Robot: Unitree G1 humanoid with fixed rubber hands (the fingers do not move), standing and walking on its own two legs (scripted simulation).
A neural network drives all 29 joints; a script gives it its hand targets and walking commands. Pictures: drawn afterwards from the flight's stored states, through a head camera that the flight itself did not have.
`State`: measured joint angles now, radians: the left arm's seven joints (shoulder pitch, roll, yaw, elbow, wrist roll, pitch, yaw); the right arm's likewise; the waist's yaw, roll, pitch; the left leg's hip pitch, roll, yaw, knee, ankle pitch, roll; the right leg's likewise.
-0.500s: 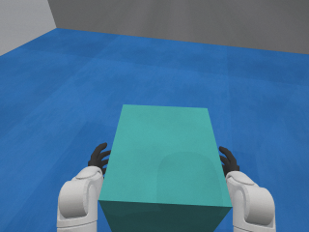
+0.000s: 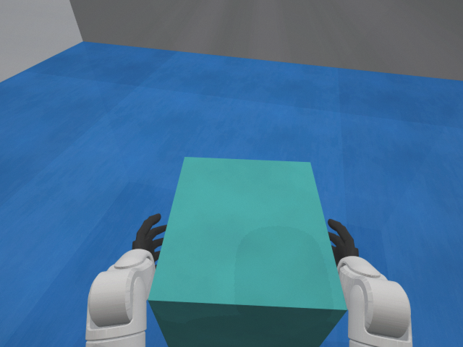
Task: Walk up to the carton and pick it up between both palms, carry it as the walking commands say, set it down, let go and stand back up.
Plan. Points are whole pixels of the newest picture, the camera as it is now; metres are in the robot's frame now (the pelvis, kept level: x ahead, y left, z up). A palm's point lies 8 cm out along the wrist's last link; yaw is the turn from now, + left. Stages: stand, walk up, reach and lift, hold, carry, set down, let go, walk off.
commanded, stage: carry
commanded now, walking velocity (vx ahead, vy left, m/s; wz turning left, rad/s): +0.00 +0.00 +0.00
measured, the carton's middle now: (242, 267) +0.29 +0.00 +0.01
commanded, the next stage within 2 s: none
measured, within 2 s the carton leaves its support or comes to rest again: neither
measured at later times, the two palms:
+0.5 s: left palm (142, 262) +0.26 +0.16 +0.07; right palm (340, 267) +0.26 -0.15 +0.07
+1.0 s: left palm (141, 263) +0.26 +0.16 +0.06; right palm (336, 269) +0.26 -0.15 +0.07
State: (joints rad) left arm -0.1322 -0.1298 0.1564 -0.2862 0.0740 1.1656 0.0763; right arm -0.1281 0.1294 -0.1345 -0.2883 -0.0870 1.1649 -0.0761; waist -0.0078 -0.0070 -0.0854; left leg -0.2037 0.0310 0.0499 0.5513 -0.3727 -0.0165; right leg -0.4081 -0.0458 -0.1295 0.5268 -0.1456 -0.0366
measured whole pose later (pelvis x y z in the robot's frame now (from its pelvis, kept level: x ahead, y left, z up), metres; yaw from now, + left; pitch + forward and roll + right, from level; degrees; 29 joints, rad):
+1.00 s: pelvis +0.00 +0.01 +0.00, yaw +0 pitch +2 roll +0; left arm -0.14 -0.13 0.17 -0.18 0.08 1.05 0.06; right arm -0.13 0.13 -0.15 -0.18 -0.10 1.06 -0.06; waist 0.00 -0.01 -0.09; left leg -0.22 0.02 0.05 0.56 -0.37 -0.01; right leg -0.42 -0.06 -0.12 0.53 -0.14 -0.03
